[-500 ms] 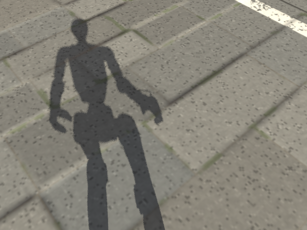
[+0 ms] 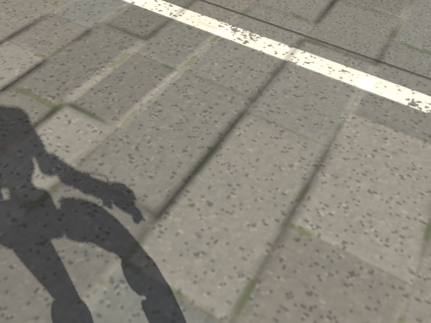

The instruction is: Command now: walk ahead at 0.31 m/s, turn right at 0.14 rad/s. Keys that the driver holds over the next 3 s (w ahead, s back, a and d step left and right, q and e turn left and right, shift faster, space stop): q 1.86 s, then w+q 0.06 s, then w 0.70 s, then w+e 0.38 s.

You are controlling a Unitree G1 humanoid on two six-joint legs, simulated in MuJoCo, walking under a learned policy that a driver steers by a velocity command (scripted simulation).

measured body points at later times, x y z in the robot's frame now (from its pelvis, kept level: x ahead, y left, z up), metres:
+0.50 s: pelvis +0.10 -0.02 +0.00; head +0.14 -0.01 +0.44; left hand +0.21 +0.28 -0.10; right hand +0.28 -0.27 -0.11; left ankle +0.09 +0.11 -0.70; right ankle +0.18 -0.13 -0.74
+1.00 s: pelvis +0.10 +0.02 +0.00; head +0.12 +0.06 +0.45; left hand +0.11 +0.35 -0.11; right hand +0.37 -0.15 -0.08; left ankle +0.09 +0.11 -0.74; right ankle +0.20 -0.12 -0.70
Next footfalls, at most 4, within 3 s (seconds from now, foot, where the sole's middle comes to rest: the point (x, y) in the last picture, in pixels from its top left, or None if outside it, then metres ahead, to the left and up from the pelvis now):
0.20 right None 0.22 -0.13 -0.78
0.60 left None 0.12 0.12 -0.78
1.14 right None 0.22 -0.07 -0.78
1.56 left None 0.03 0.12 -0.78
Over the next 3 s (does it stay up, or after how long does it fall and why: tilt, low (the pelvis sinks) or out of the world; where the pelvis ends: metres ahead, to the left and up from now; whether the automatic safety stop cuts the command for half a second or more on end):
stays up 0.25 0.47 -0.02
